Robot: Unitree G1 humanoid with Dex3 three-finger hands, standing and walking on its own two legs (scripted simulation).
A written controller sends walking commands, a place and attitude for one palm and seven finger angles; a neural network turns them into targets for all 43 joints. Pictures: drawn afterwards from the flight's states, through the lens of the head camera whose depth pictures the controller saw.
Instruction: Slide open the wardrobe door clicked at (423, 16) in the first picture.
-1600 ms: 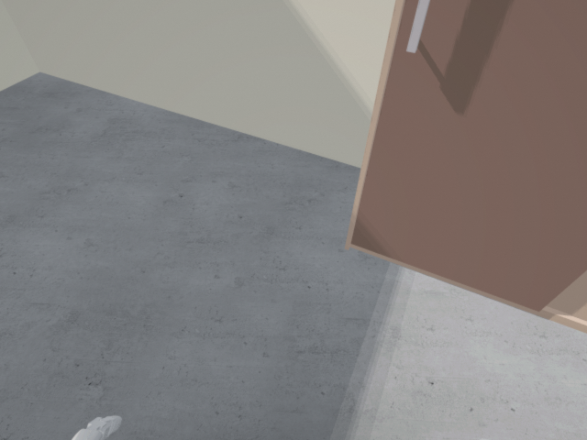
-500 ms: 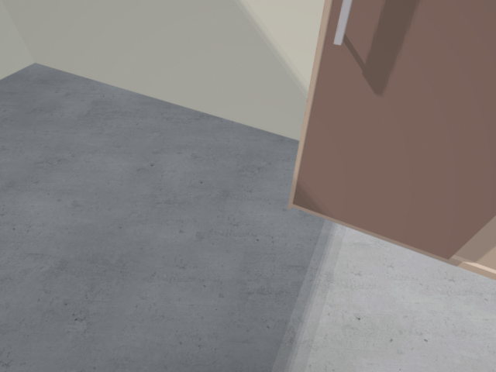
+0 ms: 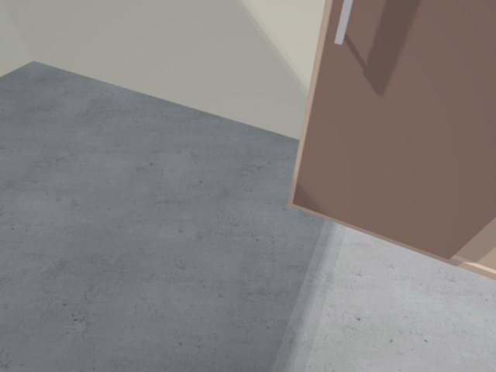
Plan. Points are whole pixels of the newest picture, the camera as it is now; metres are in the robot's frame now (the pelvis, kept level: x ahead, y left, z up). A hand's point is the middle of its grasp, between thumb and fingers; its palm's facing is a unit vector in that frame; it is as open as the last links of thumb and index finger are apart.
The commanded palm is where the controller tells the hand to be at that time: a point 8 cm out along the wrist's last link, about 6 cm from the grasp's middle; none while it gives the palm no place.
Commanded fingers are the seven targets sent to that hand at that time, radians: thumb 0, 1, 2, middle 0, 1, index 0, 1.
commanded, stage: turn to face it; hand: left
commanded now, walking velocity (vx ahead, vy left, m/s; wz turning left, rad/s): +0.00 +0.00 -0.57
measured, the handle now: out of the picture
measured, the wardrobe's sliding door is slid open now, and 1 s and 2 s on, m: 0.00 0.00 0.00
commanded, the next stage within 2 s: take the last steps up to it in 0.72 s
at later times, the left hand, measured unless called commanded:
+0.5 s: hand out of the picture +0.04 +0.16 -0.17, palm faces -0.15 -0.95 -0.26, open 7.4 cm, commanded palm none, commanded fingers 0.00 0.90 0.90 -0.20 -0.30 -0.20 -0.30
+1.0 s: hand out of the picture +0.08 +0.22 -0.18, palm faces -0.29 -0.94 -0.18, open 7.4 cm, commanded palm none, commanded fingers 0.00 0.90 0.90 -0.20 -0.30 -0.20 -0.30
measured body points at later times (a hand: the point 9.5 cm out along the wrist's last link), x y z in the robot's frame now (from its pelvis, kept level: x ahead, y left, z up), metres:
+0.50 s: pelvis -0.03 -0.02 -0.01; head +0.01 -0.05 +0.43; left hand +0.04 +0.21 -0.15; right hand +0.00 -0.28 -0.17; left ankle -0.03 +0.13 -0.67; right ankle -0.01 -0.10 -0.75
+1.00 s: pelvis -0.03 +0.05 +0.00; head -0.03 +0.09 +0.45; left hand +0.09 +0.27 -0.16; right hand -0.09 -0.19 -0.13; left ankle -0.03 +0.13 -0.75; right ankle -0.08 -0.09 -0.67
